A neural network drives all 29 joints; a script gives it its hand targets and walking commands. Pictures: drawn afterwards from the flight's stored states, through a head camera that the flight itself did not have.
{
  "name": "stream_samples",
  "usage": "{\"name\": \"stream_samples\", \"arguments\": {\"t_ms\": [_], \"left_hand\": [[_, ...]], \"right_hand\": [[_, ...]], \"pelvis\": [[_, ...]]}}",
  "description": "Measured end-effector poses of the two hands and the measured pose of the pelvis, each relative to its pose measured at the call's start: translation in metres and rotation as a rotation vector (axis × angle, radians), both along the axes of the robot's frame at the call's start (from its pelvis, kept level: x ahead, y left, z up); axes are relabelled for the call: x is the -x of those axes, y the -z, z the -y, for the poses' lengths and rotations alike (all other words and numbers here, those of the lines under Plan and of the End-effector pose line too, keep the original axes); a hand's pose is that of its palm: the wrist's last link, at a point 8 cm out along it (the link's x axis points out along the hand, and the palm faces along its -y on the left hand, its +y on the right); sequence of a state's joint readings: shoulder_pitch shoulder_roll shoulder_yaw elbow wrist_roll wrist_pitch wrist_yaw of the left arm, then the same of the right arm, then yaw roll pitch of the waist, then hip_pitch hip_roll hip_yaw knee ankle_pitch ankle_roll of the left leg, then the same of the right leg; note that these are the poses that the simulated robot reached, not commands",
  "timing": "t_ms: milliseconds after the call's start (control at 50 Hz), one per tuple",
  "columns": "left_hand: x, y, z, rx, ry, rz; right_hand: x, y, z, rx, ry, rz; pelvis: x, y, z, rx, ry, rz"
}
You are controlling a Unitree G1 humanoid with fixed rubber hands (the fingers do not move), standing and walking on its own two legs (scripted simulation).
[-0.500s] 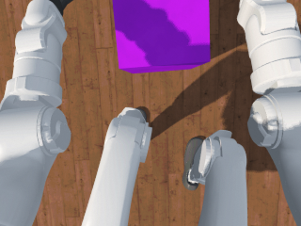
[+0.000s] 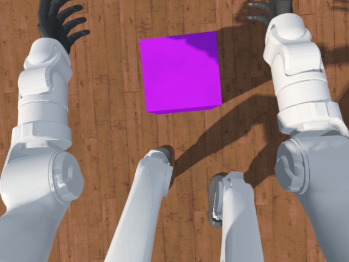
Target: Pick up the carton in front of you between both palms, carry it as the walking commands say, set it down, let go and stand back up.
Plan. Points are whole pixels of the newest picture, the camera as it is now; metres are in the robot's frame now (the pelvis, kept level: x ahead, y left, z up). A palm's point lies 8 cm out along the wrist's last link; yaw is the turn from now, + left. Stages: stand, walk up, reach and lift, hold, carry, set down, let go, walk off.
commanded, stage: set down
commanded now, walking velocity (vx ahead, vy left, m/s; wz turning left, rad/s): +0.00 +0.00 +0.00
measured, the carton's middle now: (181, 80) +0.50 +0.11 -0.43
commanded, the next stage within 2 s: let go in 0.18 s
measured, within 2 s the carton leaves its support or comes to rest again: neither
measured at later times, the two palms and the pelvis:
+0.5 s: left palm (8, 56) +0.41 +0.31 +0.02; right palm (330, 58) +0.48 -0.09 +0.02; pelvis +0.03 +0.02 +0.13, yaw -1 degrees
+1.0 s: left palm out of the picture +0.26 +0.26 +0.14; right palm out of the picture +0.34 -0.18 +0.12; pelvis +0.09 +0.01 +0.21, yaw +3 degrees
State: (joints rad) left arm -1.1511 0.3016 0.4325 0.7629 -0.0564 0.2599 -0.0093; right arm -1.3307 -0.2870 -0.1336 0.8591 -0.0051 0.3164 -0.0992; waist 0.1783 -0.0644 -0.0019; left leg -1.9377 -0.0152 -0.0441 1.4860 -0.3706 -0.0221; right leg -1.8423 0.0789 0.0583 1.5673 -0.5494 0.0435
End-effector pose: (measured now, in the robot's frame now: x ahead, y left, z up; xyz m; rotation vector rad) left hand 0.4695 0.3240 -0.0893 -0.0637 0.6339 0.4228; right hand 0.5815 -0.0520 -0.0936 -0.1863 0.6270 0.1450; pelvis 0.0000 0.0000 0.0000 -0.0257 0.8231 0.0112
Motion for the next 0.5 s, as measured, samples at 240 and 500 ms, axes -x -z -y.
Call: {"name": "stream_samples", "arguments": {"t_ms": [240, 500], "left_hand": [[0.003, -0.069, 0.003, -0.003, 0.023, 0.004], [0.062, -0.112, 0.019, -0.058, 0.247, -0.138]], "right_hand": [[0.004, -0.071, 0.005, 0.001, 0.009, -0.008], [0.097, -0.114, 0.036, 0.087, 0.146, -0.057]], "pelvis": [[-0.012, -0.064, -0.002, 0.005, -0.003, 0.021], [-0.034, -0.134, -0.017, 0.019, -0.006, 0.154]]}}
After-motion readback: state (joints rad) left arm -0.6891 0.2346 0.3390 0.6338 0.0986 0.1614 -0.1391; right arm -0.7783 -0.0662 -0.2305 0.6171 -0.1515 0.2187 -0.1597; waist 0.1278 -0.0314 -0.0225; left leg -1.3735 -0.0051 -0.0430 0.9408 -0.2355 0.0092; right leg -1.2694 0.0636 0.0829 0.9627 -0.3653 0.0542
